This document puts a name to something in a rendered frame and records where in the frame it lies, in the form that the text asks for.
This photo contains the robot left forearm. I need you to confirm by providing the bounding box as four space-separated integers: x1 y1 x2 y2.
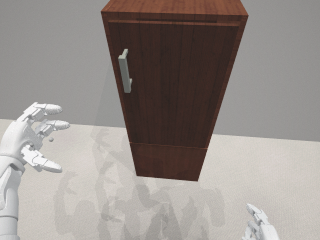
0 155 26 240

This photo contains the robot left hand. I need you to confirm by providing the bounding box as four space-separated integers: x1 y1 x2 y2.
0 102 70 173

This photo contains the handle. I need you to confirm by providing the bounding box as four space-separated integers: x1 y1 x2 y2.
118 49 133 93

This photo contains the cupboard door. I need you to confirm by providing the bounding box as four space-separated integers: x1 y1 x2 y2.
108 20 239 148

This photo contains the robot right hand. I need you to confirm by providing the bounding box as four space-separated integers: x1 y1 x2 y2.
241 203 280 240

